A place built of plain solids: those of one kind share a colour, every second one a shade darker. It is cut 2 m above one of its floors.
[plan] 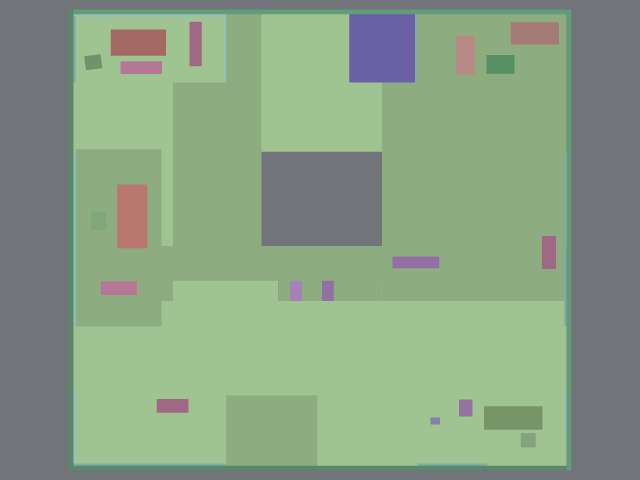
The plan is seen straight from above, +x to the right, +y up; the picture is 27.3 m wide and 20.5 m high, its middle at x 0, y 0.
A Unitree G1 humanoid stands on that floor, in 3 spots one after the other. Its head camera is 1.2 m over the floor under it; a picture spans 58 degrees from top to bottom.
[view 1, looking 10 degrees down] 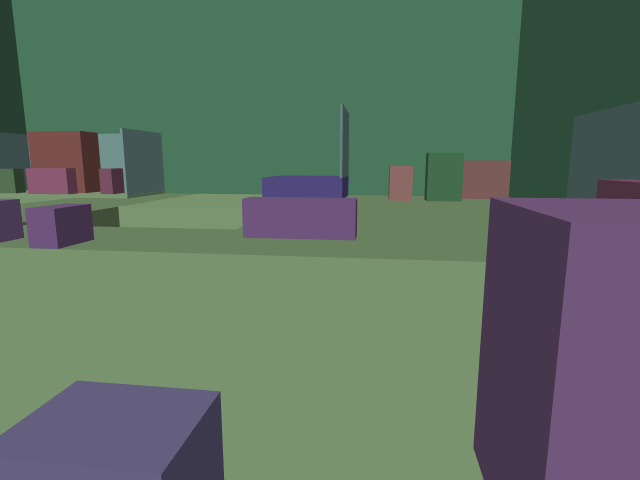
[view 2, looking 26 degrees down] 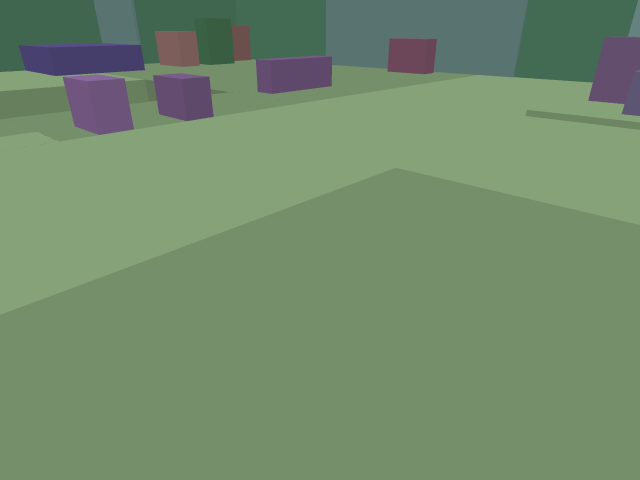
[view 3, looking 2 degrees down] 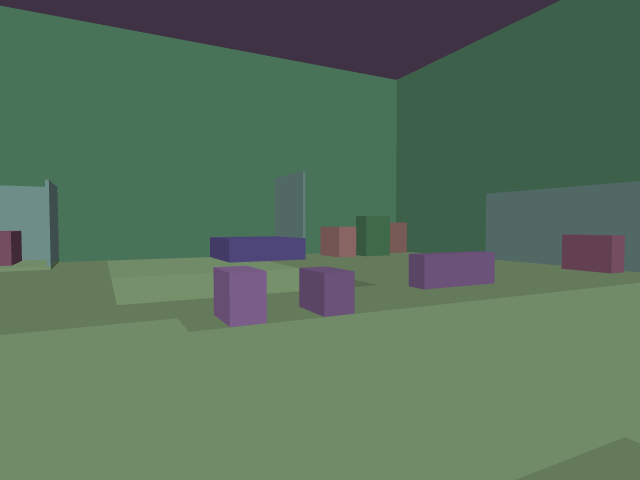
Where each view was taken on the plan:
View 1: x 5.51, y -8.56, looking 98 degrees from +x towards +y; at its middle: floor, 7.52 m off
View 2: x -3.56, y -8.87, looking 43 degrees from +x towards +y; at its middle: floor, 2.74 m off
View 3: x -2.73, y -8.00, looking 63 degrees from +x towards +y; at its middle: wall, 19.82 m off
